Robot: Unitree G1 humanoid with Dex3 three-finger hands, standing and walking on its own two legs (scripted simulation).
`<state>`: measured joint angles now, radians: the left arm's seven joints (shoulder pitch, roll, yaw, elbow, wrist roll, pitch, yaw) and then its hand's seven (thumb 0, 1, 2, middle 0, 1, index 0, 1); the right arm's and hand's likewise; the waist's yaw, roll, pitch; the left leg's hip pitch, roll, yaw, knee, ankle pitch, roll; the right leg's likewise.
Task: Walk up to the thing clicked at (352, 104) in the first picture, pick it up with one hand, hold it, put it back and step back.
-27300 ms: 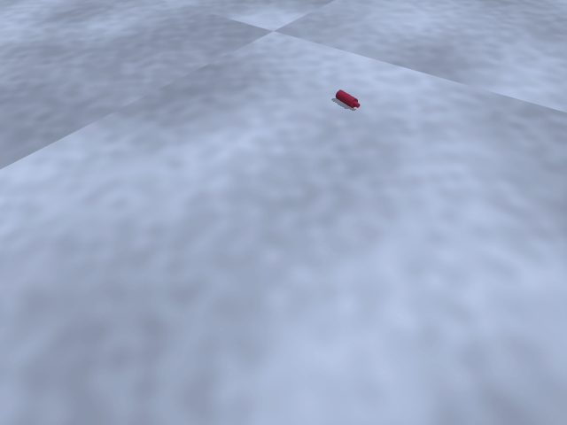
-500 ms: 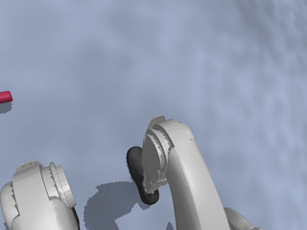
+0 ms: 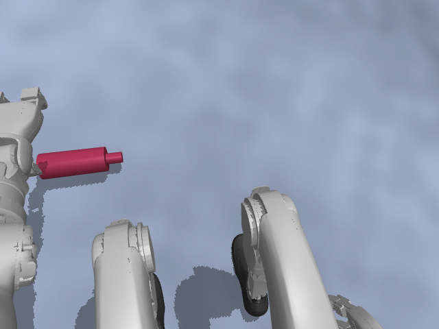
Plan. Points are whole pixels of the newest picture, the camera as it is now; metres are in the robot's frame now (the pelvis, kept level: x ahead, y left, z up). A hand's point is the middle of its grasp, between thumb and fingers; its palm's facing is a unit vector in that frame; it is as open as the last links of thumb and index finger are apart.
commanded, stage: withdraw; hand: left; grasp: from above
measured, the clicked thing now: (83, 161) +0.50 +0.25 -0.33
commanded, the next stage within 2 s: home in 0.30 s
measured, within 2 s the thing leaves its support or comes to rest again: neither
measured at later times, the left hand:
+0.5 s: hand (49, 160) +0.47 +0.28 -0.19, palm faces -0.43 -0.03 -0.90, open 13.4 cm
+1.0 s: hand (10, 201) +0.36 +0.26 -0.01, palm faces -0.32 -0.61 -0.72, open 8.4 cm
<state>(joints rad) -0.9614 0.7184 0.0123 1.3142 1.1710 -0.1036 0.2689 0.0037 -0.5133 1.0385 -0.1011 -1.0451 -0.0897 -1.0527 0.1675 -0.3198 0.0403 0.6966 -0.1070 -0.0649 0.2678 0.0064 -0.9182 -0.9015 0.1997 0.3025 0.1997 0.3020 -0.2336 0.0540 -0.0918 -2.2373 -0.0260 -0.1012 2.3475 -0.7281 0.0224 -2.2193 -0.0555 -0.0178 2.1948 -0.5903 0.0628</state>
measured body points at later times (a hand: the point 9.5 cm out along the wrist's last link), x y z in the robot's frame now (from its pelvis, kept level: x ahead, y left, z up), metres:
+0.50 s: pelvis -0.01 +0.00 -0.02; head +0.24 +0.06 +0.34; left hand +0.49 +0.28 -0.14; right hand +0.02 -0.29 -0.11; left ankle +0.07 +0.11 -0.32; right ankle +0.12 -0.15 -0.32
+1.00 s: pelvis +0.00 +0.00 +0.11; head +0.19 +0.04 +0.51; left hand +0.37 +0.29 +0.03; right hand +0.16 -0.27 -0.01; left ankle +0.07 +0.11 -0.32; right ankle +0.12 -0.15 -0.32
